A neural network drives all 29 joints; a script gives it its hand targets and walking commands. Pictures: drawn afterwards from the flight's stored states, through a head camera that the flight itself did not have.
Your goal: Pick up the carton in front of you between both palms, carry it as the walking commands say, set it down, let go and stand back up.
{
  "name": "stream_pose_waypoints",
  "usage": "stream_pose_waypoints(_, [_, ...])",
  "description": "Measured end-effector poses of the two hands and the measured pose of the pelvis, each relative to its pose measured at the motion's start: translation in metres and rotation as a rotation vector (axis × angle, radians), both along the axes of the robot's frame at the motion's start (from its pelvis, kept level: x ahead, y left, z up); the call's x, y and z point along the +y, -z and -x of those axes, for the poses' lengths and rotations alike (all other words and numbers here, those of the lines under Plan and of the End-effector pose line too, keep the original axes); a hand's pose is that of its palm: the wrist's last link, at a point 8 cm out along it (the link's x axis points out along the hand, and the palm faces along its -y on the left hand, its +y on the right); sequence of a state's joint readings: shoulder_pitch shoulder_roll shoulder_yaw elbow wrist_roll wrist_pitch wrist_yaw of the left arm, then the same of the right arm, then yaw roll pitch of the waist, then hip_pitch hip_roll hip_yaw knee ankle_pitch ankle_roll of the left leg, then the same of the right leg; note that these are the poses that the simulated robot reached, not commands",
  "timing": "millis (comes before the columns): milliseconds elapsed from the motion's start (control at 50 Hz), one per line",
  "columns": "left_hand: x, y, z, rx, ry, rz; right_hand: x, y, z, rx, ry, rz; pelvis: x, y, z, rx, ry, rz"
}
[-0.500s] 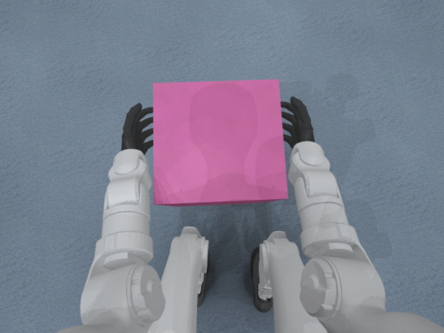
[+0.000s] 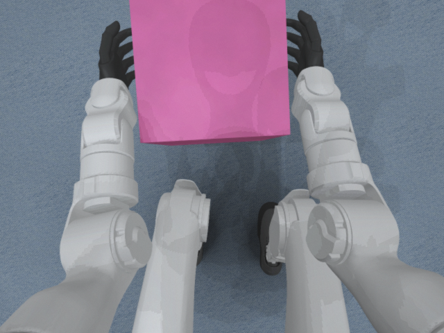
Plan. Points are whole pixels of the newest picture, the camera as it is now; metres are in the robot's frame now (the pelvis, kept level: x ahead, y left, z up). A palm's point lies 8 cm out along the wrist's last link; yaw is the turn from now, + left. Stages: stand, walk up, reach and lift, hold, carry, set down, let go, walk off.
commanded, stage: set down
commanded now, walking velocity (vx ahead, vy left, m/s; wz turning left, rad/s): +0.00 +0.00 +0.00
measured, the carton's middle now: (213, 86) +0.49 +0.08 -0.19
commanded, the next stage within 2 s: none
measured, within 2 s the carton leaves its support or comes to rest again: rests again in 0.88 s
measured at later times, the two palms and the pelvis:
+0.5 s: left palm (133, 83) +0.50 +0.24 -0.23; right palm (284, 70) +0.54 -0.06 -0.22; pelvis +0.00 +0.01 -0.08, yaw +0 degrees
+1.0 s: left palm (137, 90) +0.49 +0.24 -0.25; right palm (284, 78) +0.54 -0.06 -0.25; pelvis +0.00 +0.00 -0.09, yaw +0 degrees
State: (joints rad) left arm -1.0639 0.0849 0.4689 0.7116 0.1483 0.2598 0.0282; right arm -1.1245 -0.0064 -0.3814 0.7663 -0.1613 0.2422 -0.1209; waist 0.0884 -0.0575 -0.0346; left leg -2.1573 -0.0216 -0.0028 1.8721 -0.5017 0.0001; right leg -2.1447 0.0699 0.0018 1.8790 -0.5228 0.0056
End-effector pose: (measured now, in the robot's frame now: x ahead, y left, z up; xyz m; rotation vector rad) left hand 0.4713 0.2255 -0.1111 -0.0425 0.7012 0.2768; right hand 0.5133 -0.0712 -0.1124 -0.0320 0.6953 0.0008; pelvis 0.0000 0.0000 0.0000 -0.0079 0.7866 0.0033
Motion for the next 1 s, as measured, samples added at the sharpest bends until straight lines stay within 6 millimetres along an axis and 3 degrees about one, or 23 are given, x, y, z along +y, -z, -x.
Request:
stream_pose_waypoints(300, [0.01, 0.097, -0.018, 0.032, 0.014, -0.011, 0.01, 0.097, -0.018, 0.026, -0.026, 0.027, 0.003, 0.058, 0.006, -0.047, -0.003, 0.009])
stream_pose_waypoints(380, [0.011, 0.115, -0.022, 0.03, 0.007, -0.007, 0.012, 0.11, -0.028, 0.023, -0.037, 0.037, 0.004, 0.07, 0.005, -0.069, -0.003, 0.011])
stream_pose_waypoints(1000, [0.011, 0.139, -0.018, 0.078, 0.051, 0.002, 0.007, 0.139, -0.025, 0.071, -0.073, 0.016, -0.001, 0.091, 0.004, -0.125, 0.016, -0.011])
